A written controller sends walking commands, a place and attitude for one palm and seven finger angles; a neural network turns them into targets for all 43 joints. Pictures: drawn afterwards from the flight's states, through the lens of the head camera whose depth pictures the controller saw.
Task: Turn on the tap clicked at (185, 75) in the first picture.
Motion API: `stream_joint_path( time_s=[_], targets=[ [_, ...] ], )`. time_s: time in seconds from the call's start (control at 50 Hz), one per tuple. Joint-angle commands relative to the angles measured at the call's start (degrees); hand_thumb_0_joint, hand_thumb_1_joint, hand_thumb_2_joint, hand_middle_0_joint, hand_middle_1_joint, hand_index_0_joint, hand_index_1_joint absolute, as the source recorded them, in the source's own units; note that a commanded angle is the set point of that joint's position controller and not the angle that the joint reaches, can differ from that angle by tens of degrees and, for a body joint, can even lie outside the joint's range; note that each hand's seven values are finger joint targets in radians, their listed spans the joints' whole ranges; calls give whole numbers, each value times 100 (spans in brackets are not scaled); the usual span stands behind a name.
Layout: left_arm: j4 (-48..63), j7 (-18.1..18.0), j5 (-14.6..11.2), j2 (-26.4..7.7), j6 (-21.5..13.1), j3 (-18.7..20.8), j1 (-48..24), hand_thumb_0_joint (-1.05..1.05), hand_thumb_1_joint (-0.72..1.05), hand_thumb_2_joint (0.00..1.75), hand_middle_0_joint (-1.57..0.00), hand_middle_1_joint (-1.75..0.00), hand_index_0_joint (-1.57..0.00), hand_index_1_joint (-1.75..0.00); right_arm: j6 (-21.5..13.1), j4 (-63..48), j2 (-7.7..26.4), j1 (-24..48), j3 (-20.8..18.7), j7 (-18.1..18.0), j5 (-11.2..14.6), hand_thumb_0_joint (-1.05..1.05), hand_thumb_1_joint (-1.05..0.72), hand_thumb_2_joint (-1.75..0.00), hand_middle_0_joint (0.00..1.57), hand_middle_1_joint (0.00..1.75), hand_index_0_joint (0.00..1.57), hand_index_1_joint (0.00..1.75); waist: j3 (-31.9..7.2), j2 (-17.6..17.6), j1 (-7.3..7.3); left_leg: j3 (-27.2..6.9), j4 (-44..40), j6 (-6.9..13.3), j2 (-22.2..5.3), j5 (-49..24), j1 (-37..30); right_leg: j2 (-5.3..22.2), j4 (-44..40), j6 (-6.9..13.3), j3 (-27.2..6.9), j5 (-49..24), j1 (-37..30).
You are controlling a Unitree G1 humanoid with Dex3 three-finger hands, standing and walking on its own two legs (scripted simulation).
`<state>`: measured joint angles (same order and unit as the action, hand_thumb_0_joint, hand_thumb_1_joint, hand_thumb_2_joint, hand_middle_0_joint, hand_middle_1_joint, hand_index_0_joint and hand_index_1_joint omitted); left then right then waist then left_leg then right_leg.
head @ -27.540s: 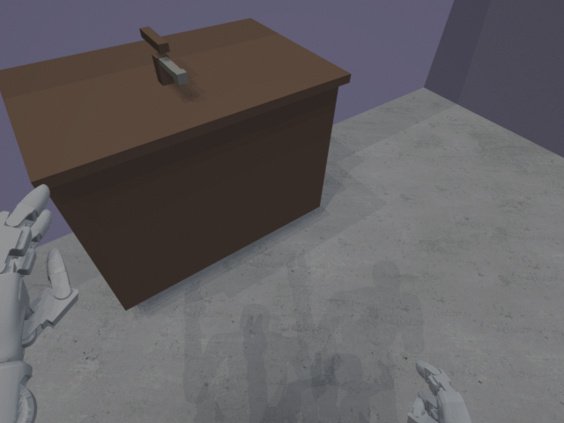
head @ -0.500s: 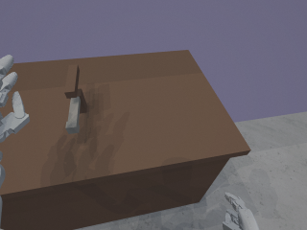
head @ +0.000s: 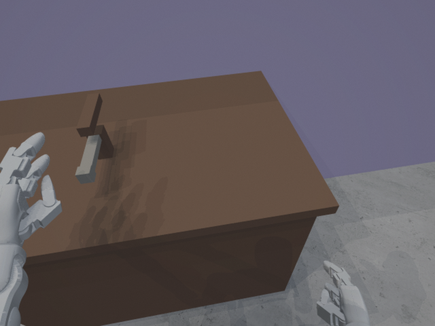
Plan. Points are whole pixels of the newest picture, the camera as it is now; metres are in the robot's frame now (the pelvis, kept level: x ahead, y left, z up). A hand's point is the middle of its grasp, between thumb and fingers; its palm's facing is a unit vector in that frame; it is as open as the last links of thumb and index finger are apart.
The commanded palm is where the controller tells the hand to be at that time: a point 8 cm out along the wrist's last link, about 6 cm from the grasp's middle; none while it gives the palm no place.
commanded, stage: turn the palm inward beside the body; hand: left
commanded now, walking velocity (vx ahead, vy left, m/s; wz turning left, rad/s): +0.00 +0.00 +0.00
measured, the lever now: (86, 174) +0.37 +0.33 +0.07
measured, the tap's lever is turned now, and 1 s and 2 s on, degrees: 0 0 0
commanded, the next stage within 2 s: reach beside the lever's end, fingers flat in 1.56 s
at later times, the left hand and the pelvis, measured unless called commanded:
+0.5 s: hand (59, 226) +0.21 +0.25 +0.15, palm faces +0.39 -0.89 -0.23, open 7.4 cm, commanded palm +0.16 +0.30 +0.16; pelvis +0.01 +0.00 +0.00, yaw +0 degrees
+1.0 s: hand (55, 249) +0.18 +0.25 +0.14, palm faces +0.42 -0.89 -0.15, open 7.4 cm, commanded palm +0.13 +0.30 +0.15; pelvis +0.00 +0.02 +0.00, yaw +1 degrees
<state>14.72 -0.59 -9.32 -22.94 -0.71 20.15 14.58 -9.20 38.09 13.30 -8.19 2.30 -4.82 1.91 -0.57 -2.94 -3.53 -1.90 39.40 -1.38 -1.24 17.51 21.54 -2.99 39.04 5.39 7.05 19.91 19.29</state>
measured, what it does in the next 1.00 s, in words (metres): stands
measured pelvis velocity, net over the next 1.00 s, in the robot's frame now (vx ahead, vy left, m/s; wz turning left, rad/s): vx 0.00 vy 0.02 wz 0.02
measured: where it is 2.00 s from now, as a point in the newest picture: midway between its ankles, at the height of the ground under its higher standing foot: outside the picture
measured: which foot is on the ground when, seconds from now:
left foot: down 0.00-1.00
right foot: down 0.00-1.00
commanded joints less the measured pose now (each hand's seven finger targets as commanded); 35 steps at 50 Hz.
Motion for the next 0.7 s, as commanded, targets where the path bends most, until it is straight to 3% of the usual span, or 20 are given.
stream_joint_path(
  time_s=[0.0, 0.04, 0.08, 0.14, 0.22, 0.26, 0.32, 0.34, 0.36, 0.44, 0.46, 0.52, 0.54, 0.56, 0.64, 0.68],
  targets=[
    [1388, -215, -208, -1269, -483, 1114, -198, 0, 90, 90, -20, -30, -20, -30, -379, -940, 635, 732, -304, -32, 7, 0, -90, -90, 20, 30, 20, 30, -767, 416, -154, -45, -143, 187, 101, -311, 200, 934, -1350, -686, -1603, -217, -422],
    [1438, -223, -269, -1331, -472, 1347, 263, 0, 90, 90, -20, -30, -20, -30, -395, -925, 661, 601, -326, 1, 29, 0, -90, -90, 20, 30, 20, 30, -1062, 464, -186, 5, -90, 201, 126, -799, 172, 937, -1009, -767, -1523, -1764, -758],
    [1627, -159, -342, -1060, -486, 1212, 566, 0, 90, 90, -20, -30, -20, -30, -430, -973, 685, 398, -364, 26, 41, 0, -90, -90, 20, 30, 20, 30, -1361, 389, -142, 108, -108, 253, 159, -1287, -31, 817, -711, -781, -1205, -2932, -839],
    [1678, -31, -442, -988, -529, 1208, 667, 0, 90, 90, -20, -30, -20, -30, -489, -921, 699, 298, -378, 9, 94, 0, -90, -90, 20, 30, 20, 30, -1272, 467, -76, 163, -49, 282, 193, -1457, -32, 790, -591, -818, -1105, -3696, -839],
    [1773, 72, -539, -813, -705, 917, 582, 0, 90, 90, -20, -30, -20, -30, -663, -932, 761, 162, -417, -40, 108, 0, -90, -90, 20, 30, 20, 30, -1082, 400, -1, 101, -87, 330, 176, -1318, -98, 713, -679, -759, -978, -2844, -451],
    [1934, -13, -465, -757, -811, 814, 550, 0, 90, 90, -20, -30, -20, -30, -758, -917, 724, 170, -416, -52, 111, 0, -90, -90, 20, 30, 20, 30, -1078, 144, -15, 124, -93, 336, 194, -1284, -200, 702, -715, -710, -966, -2534, -362],
    [1919, -98, -501, -744, -847, 771, 674, 0, 90, 90, -20, -30, -20, -30, -861, -928, 760, 183, -410, -71, 97, 0, -90, -90, 20, 30, 20, 30, -1058, 373, -32, 77, -107, 341, 192, -1065, -80, 706, -782, -706, -1001, -2010, -308],
    [1843, -150, -454, -752, -812, 781, 716, 0, 90, 90, -20, -30, -20, -30, -864, -901, 723, 289, -371, -78, 128, 0, -90, -90, 20, 30, 20, 30, -802, 322, -61, 80, -133, 352, 195, -984, -50, 660, -834, -663, -965, -1767, -189],
    [1849, -168, -475, -578, -784, 635, 713, 0, 90, 90, -20, -30, -20, -30, -864, -929, 717, 249, -377, -78, 125, 0, -90, -90, 20, 30, 20, 30, -837, 288, -40, 84, -165, 344, 193, -906, -65, 661, -863, -651, -951, -1556, -140],
    [2030, -333, -409, -616, -620, 545, 661, 0, 90, 90, -20, -30, -20, -30, -928, -990, 705, 411, -305, -108, 146, 0, -90, -90, 20, 30, 20, 30, -669, 65, -100, 46, -277, 356, 186, -637, -86, 576, -972, -546, -854, -701, 27],
    [2048, -371, -385, -456, -579, 380, 717, 0, 90, 90, -20, -30, -20, -30, -934, -1022, 694, 386, -295, -103, 136, 0, -90, -90, 20, 30, 20, 30, -632, 5, -94, 44, -317, 354, 193, -550, -112, 543, -981, -526, -772, -542, 118],
    [2093, -454, -441, -425, -429, 300, 755, 0, 90, 90, -20, -30, -20, -30, -956, -1078, 723, 444, -255, -123, 118, 0, -90, -90, 20, 30, 20, 30, -564, 224, -90, -25, -378, 356, 184, -251, -28, 517, -1074, -528, -750, -32, 192],
    [2058, -500, -400, -459, -375, 361, 808, 0, 90, 90, -20, -30, -20, -30, -956, -1062, 697, 529, -234, -129, 133, 0, -90, -90, 20, 30, 20, 30, -482, 127, -118, -24, -390, 359, 186, -218, -46, 509, -1110, -516, -775, 45, 220],
    [2146, -520, -401, -280, -353, 185, 788, 0, 90, 90, -20, -30, -20, -30, -947, -1085, 679, 490, -222, -121, 126, 0, -90, -90, 20, 30, 20, 30, -517, 138, -85, -24, -411, 351, 183, -172, -80, 508, -1093, -514, -715, 87, 255],
    [2312, -607, -352, -320, -279, 176, 862, 0, 90, 90, -20, -30, -20, -30, -972, -1106, 688, 550, -179, -113, 105, 0, -90, -90, 20, 30, 20, 30, -533, 19, -106, -74, -451, 360, 190, -91, -120, 456, -1032, -488, -604, 99, 288],
    [2342, -645, -343, -165, -270, 20, 938, 0, 90, 90, -20, -30, -20, -30, -974, -1118, 683, 510, -172, -106, 92, 0, -90, -90, 20, 30, 20, 30, -573, 109, -67, -95, -452, 356, 186, -66, -140, 436, -994, -486, -549, 92, 309]
  ],
)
